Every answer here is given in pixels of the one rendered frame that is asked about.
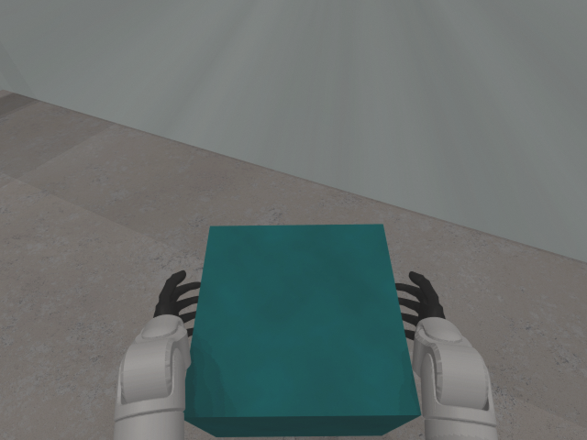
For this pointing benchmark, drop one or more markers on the left robot forearm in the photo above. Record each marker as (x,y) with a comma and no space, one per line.
(150,386)

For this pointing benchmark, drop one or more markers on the right robot hand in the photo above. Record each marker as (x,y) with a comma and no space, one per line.
(427,307)

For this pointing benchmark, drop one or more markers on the right robot forearm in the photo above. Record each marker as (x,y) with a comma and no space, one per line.
(456,389)

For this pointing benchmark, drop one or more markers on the carton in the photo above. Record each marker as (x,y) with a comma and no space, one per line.
(298,332)

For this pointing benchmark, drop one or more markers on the left robot hand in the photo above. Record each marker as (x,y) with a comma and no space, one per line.
(169,295)

